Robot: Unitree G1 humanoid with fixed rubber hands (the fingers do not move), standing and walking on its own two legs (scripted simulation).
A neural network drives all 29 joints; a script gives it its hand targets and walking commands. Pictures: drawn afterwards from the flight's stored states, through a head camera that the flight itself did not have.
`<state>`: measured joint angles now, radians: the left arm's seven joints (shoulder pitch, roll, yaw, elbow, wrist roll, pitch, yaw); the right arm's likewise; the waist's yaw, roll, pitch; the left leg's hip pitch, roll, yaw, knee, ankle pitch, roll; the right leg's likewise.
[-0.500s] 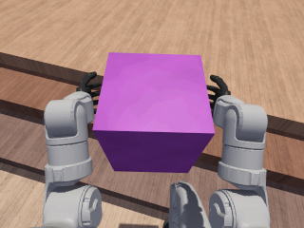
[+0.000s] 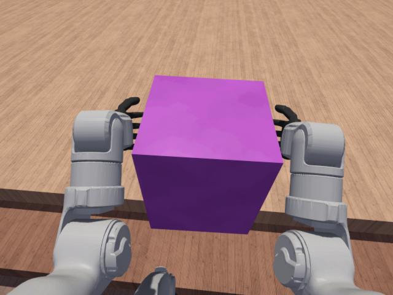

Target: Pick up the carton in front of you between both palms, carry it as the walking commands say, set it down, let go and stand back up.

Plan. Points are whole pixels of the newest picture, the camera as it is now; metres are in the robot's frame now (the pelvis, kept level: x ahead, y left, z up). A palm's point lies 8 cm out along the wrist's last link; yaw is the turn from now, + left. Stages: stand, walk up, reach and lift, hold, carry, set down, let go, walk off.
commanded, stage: carry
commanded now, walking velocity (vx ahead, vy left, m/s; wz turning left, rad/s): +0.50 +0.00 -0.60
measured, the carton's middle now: (203, 159) +0.39 +0.02 +0.11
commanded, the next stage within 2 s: none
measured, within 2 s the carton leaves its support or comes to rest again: neither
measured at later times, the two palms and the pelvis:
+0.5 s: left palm (225, 18) +0.68 -0.01 +0.29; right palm (367, 37) +0.57 -0.29 +0.30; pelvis +0.28 -0.03 +0.10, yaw -19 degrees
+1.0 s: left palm out of the picture +0.99 -0.20 +0.40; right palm out of the picture +0.87 -0.48 +0.39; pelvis +0.59 -0.18 +0.21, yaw -26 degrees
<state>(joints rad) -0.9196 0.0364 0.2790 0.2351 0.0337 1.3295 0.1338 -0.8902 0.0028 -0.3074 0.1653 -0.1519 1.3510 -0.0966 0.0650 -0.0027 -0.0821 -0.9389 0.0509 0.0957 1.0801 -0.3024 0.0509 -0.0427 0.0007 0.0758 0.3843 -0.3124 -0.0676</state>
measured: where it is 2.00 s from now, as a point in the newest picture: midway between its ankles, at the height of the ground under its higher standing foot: (270, 128)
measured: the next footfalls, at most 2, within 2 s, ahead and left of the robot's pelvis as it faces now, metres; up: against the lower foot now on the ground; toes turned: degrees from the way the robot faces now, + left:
right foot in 0.62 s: +0.53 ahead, -0.26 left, +0.22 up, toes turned -29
left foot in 1.12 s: +0.93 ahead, -0.23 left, +0.33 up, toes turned -18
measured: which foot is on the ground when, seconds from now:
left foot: down 0.00-0.62, up 0.64-1.00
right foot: down 0.00-0.00, up 0.02-0.60, down 0.62-1.00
